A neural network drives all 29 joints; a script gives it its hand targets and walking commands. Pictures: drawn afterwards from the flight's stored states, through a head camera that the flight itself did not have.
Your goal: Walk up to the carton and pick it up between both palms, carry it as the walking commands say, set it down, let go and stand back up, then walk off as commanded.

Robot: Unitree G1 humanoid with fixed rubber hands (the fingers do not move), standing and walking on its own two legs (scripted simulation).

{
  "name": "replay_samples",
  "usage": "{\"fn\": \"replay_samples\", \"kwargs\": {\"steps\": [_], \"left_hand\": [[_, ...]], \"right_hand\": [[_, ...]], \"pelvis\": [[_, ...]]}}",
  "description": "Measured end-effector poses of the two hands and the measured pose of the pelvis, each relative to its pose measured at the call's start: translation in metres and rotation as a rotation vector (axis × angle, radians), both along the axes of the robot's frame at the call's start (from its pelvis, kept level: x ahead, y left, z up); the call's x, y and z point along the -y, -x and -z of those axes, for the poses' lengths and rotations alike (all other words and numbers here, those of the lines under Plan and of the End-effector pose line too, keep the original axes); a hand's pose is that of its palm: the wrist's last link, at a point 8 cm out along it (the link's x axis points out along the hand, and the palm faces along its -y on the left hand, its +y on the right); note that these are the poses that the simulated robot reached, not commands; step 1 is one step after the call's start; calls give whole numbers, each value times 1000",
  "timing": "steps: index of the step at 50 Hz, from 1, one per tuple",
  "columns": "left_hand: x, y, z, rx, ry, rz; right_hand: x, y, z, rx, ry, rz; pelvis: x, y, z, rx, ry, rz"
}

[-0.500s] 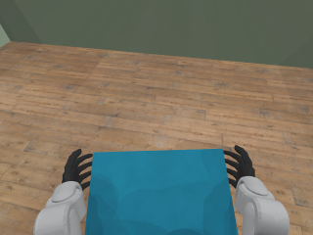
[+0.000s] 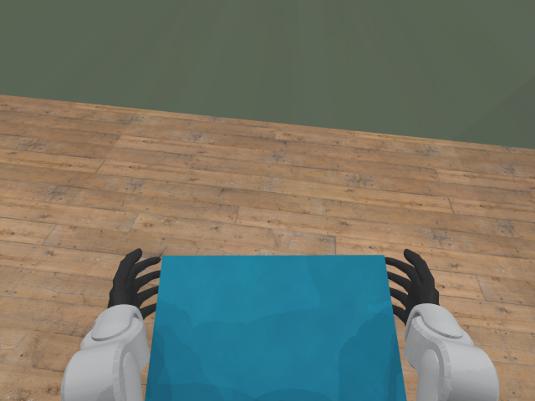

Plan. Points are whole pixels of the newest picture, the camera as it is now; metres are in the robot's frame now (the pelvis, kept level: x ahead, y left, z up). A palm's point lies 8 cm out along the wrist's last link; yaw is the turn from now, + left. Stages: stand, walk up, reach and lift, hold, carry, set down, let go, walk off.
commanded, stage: carry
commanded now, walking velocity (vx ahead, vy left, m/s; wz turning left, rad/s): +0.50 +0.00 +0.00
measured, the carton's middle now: (272, 337) +0.25 -0.01 -0.01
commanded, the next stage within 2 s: none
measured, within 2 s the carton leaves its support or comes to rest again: neither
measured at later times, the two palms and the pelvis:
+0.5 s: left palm (176, 149) +0.56 +0.16 +0.09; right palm (361, 143) +0.59 -0.20 +0.09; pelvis +0.34 -0.04 +0.00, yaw +4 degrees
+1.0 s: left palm (192, 72) +0.90 +0.18 +0.08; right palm (327, 73) +0.93 -0.19 +0.08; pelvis +0.67 -0.01 -0.02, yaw +3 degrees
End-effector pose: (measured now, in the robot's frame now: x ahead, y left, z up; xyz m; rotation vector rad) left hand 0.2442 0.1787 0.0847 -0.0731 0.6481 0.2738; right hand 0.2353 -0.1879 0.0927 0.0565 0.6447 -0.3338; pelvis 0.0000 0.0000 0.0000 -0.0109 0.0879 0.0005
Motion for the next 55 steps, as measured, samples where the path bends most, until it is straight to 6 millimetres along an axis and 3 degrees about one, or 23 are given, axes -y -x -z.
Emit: {"fn": "replay_samples", "kwargs": {"steps": [5, 10, 14, 18, 26, 32, 36, 43, 49, 51, 55], "left_hand": [[6, -65, -6, 43, -19, -45], [22, -141, 7, 59, -48, -77], [27, -184, 16, -31, -47, -104], [25, -222, 7, -57, -48, -129], [11, -329, -10, 17, -37, -116], [-11, -430, 9, 49, -4, -89], [-13, -486, 14, -21, 9, -59], [-7, -577, 4, -10, 4, -24], [0, -650, 1, 64, -34, -75], [-1, -669, 4, 39, -58, -82], [-13, -692, 4, -31, -73, -113]], "right_hand": [[6, -81, 0, 43, -12, -41], [21, -170, 22, 62, -39, -71], [25, -223, 32, -26, -50, -88], [22, -270, 26, -52, -56, -118], [9, -373, 4, 24, -34, -113], [-12, -461, 12, 54, -3, -86], [-13, -504, 16, -17, 1, -47], [-7, -586, 2, -7, 8, -23], [-1, -677, 10, 68, -12, -74], [-2, -703, 19, 47, -35, -80], [-15, -735, 28, -22, -68, -104]], "pelvis": [[15, -77, 9, 11, -6, -13], [36, -160, 34, 27, 4, -40], [46, -204, 23, 12, -9, -63], [48, -249, 7, 1, -27, -75], [33, -355, 3, 5, -30, -66], [7, -447, 26, 21, -32, -38], [-2, -494, 15, 0, -18, -16], [-1, -581, 0, -5, 6, -33], [14, -664, 22, 23, -22, -59], [14, -681, 23, 16, -15, -63], [7, -709, 14, 7, -28, -81]]}}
